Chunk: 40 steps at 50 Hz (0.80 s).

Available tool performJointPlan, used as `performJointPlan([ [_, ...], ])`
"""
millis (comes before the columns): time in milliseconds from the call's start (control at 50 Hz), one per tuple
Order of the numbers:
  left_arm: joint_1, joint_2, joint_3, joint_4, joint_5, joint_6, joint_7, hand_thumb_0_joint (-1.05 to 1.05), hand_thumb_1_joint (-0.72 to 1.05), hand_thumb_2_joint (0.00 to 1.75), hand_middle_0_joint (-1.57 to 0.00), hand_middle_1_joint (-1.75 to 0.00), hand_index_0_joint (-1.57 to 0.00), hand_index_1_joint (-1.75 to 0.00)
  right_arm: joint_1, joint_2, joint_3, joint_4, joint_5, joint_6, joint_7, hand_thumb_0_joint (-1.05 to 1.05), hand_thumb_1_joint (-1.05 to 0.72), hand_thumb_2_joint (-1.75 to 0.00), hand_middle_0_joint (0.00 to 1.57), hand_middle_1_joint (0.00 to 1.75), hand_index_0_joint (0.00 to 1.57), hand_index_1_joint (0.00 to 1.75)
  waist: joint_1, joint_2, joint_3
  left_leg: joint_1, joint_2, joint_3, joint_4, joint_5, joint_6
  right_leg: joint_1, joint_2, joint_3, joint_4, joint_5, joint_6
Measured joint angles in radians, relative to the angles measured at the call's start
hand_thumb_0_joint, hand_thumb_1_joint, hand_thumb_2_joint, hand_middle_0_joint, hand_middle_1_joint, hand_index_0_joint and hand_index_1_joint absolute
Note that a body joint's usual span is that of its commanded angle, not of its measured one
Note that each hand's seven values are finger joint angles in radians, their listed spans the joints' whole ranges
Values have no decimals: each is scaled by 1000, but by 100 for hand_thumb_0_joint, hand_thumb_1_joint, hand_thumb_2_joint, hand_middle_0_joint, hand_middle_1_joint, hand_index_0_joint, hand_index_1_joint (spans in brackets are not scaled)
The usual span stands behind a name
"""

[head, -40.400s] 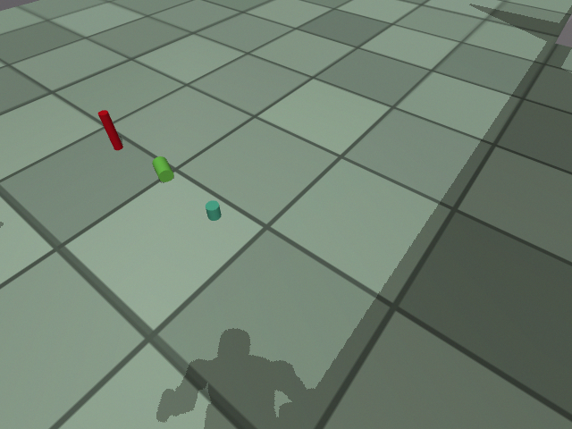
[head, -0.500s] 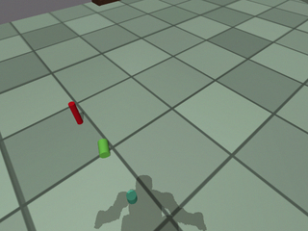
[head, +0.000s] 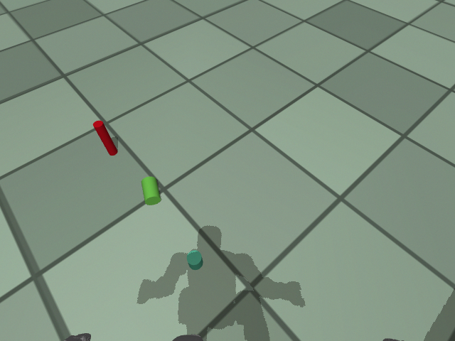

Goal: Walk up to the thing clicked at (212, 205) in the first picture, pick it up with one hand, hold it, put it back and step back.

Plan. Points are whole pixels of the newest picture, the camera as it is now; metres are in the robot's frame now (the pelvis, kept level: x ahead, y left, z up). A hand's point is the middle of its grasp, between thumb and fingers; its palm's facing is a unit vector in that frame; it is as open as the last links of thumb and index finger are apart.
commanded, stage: step back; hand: left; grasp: from above
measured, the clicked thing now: (195, 260) +0.48 +0.16 -0.74
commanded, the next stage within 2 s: none
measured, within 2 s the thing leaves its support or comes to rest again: neither
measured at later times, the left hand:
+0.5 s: hand out of the picture +0.05 +0.31 -0.17, palm faces -0.10 -0.92 -0.38, open 7.3 cm
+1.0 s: hand out of the picture -0.07 +0.32 -0.17, palm faces -0.05 -0.93 -0.36, open 7.3 cm
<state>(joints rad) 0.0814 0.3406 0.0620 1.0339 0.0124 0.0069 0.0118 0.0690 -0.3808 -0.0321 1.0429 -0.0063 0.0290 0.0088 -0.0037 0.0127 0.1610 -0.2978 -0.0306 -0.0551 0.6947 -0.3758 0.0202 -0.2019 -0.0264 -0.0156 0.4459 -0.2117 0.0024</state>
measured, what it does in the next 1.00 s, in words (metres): walks backwards: right foot, then left foot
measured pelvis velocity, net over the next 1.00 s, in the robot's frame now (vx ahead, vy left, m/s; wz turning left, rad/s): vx -0.21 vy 0.07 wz -0.03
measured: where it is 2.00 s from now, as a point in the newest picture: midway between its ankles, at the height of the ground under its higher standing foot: outside the picture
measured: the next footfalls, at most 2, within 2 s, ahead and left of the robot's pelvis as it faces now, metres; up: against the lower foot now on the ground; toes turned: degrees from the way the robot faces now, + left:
right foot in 0.56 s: -0.07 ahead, -0.07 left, +0.00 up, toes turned +0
left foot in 0.90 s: -0.17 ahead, +0.18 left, +0.00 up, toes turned -5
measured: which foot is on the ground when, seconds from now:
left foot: down 0.00-0.60, up 0.62-0.88, down 0.90-1.00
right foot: down 0.00-0.14, up 0.16-0.54, down 0.56-0.92, up 0.94-1.00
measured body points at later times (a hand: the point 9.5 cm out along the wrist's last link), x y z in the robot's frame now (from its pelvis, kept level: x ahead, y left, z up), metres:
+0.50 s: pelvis -0.08 +0.06 -0.01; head +0.00 +0.06 +0.43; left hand +0.05 +0.36 -0.15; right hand +0.01 -0.26 -0.13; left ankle -0.03 +0.13 -0.74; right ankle -0.11 -0.07 -0.72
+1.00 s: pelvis -0.21 +0.07 -0.01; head -0.14 +0.09 +0.43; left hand -0.06 +0.37 -0.14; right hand -0.13 -0.25 -0.12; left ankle -0.21 +0.18 -0.74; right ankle -0.15 -0.06 -0.71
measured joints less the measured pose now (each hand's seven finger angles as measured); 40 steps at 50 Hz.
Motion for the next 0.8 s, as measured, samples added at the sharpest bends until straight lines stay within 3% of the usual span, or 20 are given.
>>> performJointPlan([
  [60, -7, 17, 5, -37, 12, 14, 4, 1, 91, 90, -21, -30, -21, -30, 20, -12, -13, -35, 3, 8, 7, 0, -91, -90, 20, 30, 20, 30, -9, -23, 9, -35, -23, 12, 103, -75, 19, -52, -28, 12, 52, -12, 13],
  [80, -13, 24, 5, -49, 14, 19, 5, 1, 91, 90, -21, -30, -21, -30, 32, -16, -16, -43, 4, 7, 8, 0, -91, -90, 20, 30, 20, 30, -14, -28, 8, -26, -20, 17, 85, -57, 20, -70, -35, 12, 73, -19, 21],
  [120, -24, 35, 3, -79, 11, 30, 5, 1, 91, 90, -21, -30, -21, -30, 60, -27, -21, -56, -1, 2, 8, 0, -91, -90, 20, 30, 20, 30, -24, -26, 3, 20, 1, 20, -41, 76, 16, -113, -40, 7, 135, -44, 38],
  [140, -38, 43, 3, -92, 6, 36, 6, 1, 91, 90, -21, -30, -21, -30, 68, -26, -28, -56, -9, -1, 4, 0, -91, -90, 20, 30, 20, 30, -26, -33, 8, 28, -5, 19, -63, 36, 12, -144, -43, 20, 185, -59, 25],
  [180, -72, 61, 10, -114, -1, 49, 15, 1, 91, 90, -21, -30, -21, -30, 71, -3, -31, -53, -21, -3, -2, 0, -91, -90, 20, 30, 20, 30, -16, -68, 46, 27, -24, 35, -53, 24, 22, -197, -3, 122, 332, -213, -7],
  [220, -78, 67, 12, -131, -2, 55, 25, 1, 91, 90, -20, -30, -21, -30, 79, 17, -23, -61, -26, 1, -2, 0, -91, -90, 20, 30, 20, 30, -22, -75, 59, 26, -20, 34, -69, 45, 28, -240, 69, 175, 477, -316, -23],
  [280, -67, 61, 5, -138, -7, 60, 27, 1, 91, 90, -20, -30, -20, -30, 87, 35, -17, -76, -32, 5, -11, 0, -91, -90, 20, 30, 21, 30, -30, -69, 51, 30, -12, 36, -128, 92, 37, -279, 137, 193, 633, -314, -27],
  [340, -34, 51, 1, -148, -5, 58, 21, 1, 91, 90, -20, -30, -20, -30, 77, 39, -18, -100, -28, 3, -22, 1, -90, -90, 20, 30, 21, 30, -25, -58, 48, 29, -6, 59, -154, 115, 46, -271, 147, 180, 697, -282, -11],
  [440, 16, 42, 3, -152, 2, 57, 12, 1, 91, 90, -20, -30, -21, -30, 51, 44, -20, -151, -17, -10, -29, 0, -90, -90, 20, 30, 21, 30, -17, -50, 51, 8, -5, 100, -131, 121, 52, -176, 107, 156, 546, -272, 13],
  [540, 42, 36, 9, -154, 10, 46, 3, 1, 91, 90, -20, -30, -21, -30, 28, 33, -13, -180, -12, -5, -21, 0, -90, -90, 20, 30, 21, 30, -5, -34, 50, -39, 3, 134, -56, 108, 45, -66, 58, 100, 278, -217, -7],
  [600, 51, 7, 9, -144, 20, 35, -3, 1, 91, 90, -20, -30, -21, -30, 13, 9, -17, -169, -2, 9, -17, 0, -90, -90, 20, 30, 21, 30, -15, 38, 54, -60, 44, 104, -8, 104, 29, -26, 94, 61, 194, -137, -20],
  [620, 62, 4, 5, -149, 20, 33, -8, 1, 91, 90, -20, -30, -21, -30, 16, 9, -19, -163, 1, 14, -17, 0, -90, -90, 20, 30, 21, 30, -16, 45, 41, -73, 34, 81, 14, 73, 19, -31, 95, 54, 191, -132, -25],
  [680, 85, 11, 5, -171, 22, 34, -13, 1, 91, 90, -21, -30, -21, -30, 27, 18, -18, -152, 6, 23, -15, 0, -91, -90, 20, 30, 21, 30, 15, -5, 18, -114, -53, 16, 235, -117, -7, -54, 57, 89, 188, -110, -37],
  [740, 85, 6, 8, -189, 22, 37, -6, 1, 91, 90, -21, -30, -21, -30, 50, 3, -15, -154, 10, 15, -13, 0, -91, -90, 20, 30, 21, 30, 21, -22, -2, -126, -100, -48, 387, -132, -21, -74, 32, 93, 140, -61, -33],
  [800, 68, 5, 7, -221, 27, 38, -3, 1, 91, 90, -21, -30, -21, -30, 70, -19, -12, -160, 13, 8, -19, 0, -91, -90, 20, 30, 21, 30, 22, -18, -6, -81, -85, -62, 351, -129, -33, -110, 26, 86, 119, -22, -23],
])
